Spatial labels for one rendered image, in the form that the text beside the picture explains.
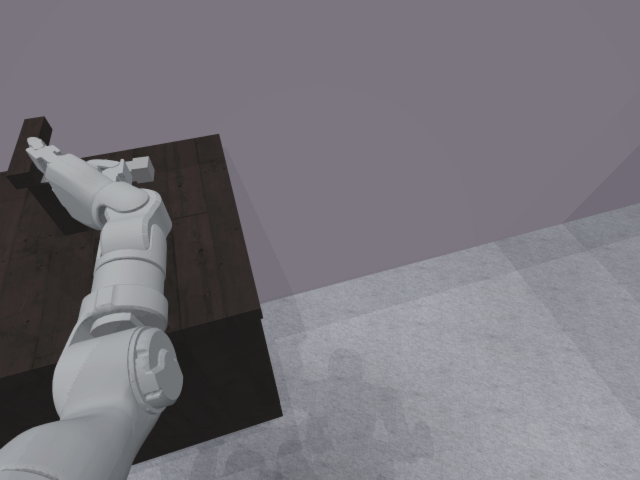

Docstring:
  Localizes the counter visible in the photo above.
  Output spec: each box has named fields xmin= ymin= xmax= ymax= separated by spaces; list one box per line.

xmin=0 ymin=116 xmax=283 ymax=465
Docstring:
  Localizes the left robot hand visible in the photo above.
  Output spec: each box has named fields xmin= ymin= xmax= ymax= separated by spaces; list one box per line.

xmin=26 ymin=137 xmax=132 ymax=230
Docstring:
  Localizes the left robot forearm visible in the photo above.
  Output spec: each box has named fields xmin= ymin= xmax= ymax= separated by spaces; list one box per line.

xmin=52 ymin=182 xmax=172 ymax=417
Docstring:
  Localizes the left robot upper arm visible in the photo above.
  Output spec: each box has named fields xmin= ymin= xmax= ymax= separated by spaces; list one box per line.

xmin=0 ymin=326 xmax=183 ymax=480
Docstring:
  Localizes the tap lever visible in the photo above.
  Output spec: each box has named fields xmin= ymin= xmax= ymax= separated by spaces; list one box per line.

xmin=41 ymin=156 xmax=155 ymax=183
